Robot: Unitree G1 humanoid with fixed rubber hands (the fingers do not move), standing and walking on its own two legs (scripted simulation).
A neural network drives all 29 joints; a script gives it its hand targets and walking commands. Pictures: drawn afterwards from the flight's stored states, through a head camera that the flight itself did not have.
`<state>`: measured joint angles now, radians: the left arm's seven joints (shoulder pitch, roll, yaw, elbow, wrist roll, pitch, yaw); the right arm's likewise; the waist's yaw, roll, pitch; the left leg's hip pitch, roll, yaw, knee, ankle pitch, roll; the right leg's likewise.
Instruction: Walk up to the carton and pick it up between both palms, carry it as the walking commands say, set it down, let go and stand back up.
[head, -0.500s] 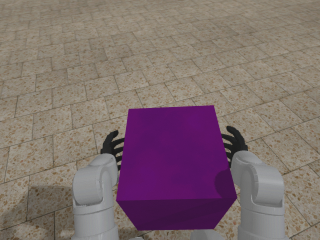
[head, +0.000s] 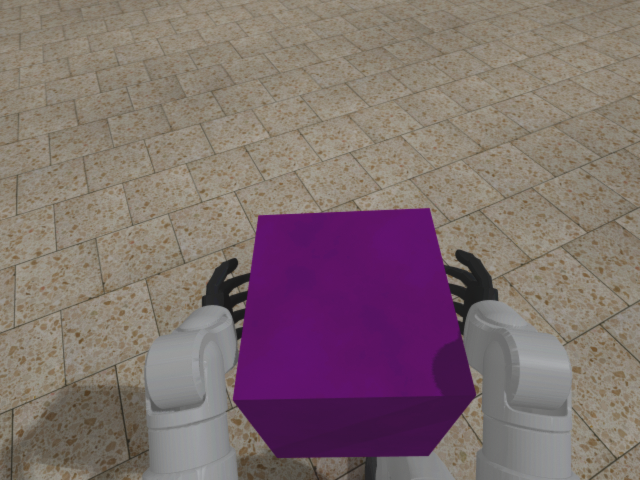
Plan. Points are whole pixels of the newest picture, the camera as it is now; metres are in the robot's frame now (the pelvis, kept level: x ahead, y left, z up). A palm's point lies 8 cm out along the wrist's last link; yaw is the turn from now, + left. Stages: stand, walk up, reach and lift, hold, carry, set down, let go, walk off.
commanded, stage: carry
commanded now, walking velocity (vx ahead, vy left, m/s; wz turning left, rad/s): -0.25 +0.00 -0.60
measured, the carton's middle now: (347, 342) +0.29 +0.00 +0.01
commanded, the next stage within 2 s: none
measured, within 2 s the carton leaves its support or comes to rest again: neither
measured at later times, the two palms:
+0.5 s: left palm out of the picture +0.11 +0.02 +0.07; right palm out of the picture +0.03 -0.26 +0.07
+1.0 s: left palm out of the picture -0.09 -0.03 +0.06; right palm out of the picture -0.23 -0.29 +0.06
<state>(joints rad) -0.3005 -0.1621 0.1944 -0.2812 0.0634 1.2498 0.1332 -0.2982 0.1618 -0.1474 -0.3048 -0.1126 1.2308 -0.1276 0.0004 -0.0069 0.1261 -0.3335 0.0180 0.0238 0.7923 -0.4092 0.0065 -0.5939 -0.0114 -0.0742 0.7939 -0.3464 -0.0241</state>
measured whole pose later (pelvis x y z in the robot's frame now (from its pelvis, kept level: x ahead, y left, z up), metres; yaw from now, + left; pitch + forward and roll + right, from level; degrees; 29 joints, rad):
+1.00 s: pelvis -0.42 -0.01 +0.00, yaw -28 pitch +2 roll +0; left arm -0.30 -0.16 0.17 -0.35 0.08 1.25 0.13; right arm -0.30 0.16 -0.15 -0.35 -0.11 1.22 -0.12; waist -0.04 0.00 0.15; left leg -0.56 0.04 0.09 0.93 -0.48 -0.01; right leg -0.52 -0.02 0.03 0.75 -0.26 0.02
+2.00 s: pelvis -0.73 +0.21 +0.01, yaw -63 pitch +0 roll -3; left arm -0.27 -0.15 0.16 -0.35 0.08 1.26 0.12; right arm -0.30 0.16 -0.14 -0.34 -0.10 1.24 -0.13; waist 0.08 0.00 0.08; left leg -0.37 0.16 0.25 0.73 -0.35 0.05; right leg -0.62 -0.02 0.01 1.18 -0.37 0.05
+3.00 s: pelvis -0.90 +0.56 +0.00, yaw -92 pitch +1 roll +2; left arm -0.29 -0.16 0.14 -0.37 0.07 1.23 0.13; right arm -0.27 0.15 -0.15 -0.43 -0.10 1.22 -0.12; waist -0.05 0.00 0.18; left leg -0.56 0.02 0.12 0.98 -0.47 0.03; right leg -0.53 0.00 0.11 0.72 -0.20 0.03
